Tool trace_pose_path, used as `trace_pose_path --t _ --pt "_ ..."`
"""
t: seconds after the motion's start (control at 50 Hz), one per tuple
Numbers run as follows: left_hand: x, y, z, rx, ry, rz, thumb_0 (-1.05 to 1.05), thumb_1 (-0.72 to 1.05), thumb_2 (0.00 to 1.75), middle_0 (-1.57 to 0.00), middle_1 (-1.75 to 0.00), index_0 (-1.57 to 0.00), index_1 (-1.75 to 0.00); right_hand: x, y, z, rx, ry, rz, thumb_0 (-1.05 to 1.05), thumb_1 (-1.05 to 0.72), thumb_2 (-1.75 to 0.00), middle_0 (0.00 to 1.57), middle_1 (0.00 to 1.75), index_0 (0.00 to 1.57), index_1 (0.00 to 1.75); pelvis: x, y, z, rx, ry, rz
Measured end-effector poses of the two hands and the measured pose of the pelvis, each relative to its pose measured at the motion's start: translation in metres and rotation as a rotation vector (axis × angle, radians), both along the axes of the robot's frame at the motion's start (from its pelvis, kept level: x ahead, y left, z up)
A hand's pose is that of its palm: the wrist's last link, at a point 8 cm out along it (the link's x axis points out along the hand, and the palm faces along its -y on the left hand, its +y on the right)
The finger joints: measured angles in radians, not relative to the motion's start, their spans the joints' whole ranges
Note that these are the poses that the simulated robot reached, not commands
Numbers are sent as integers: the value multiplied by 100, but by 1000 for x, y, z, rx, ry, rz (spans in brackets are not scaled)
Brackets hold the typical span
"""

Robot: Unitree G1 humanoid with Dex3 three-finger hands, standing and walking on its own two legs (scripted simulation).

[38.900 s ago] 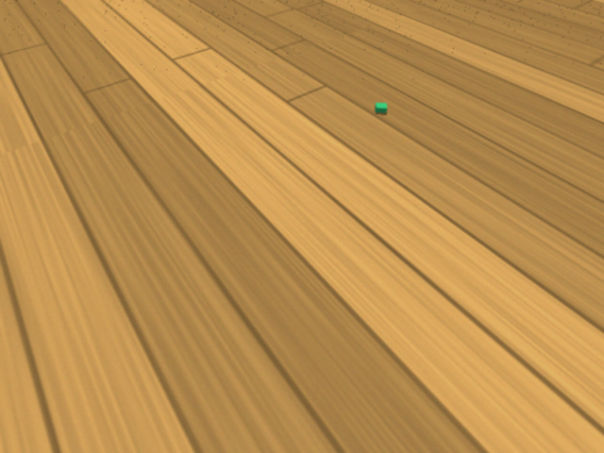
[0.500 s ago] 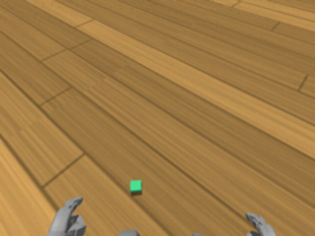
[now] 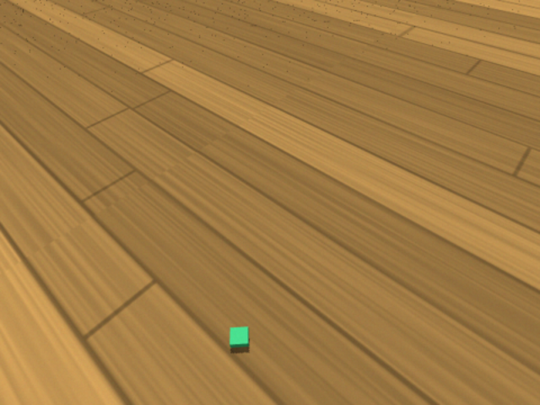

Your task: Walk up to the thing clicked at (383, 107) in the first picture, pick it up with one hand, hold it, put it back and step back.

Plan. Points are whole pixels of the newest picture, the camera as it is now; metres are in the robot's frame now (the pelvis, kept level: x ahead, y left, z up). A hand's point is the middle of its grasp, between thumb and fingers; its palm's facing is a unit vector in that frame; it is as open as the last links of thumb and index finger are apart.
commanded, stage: stand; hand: left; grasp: from above
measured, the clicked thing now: (239, 337) +0.48 +0.16 -0.76
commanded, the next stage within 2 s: step back in 1.84 s
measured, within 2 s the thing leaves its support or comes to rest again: neither
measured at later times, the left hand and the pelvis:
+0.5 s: hand out of the picture +0.05 +0.24 -0.15, palm faces +0.02 -0.94 -0.34, open 7.4 cm; pelvis +0.00 -0.01 +0.01, yaw +0 degrees
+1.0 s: hand out of the picture +0.08 +0.24 -0.15, palm faces +0.01 -0.94 -0.34, open 7.4 cm; pelvis +0.01 -0.01 +0.01, yaw +0 degrees
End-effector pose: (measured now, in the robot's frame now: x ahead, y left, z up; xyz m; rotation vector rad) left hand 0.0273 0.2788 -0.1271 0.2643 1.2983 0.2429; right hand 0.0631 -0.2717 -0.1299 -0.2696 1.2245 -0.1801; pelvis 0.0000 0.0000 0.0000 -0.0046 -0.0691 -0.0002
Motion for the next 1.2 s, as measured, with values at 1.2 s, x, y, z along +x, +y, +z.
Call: trace_pose_path --t 1.2 --pt "48 2 15 19 -45 -38 1 90 90 -20 -30 -20 -30 14 -28 9 -22 11 2 0 -90 -90 20 30 20 30 9 -12 7 3 20 -7"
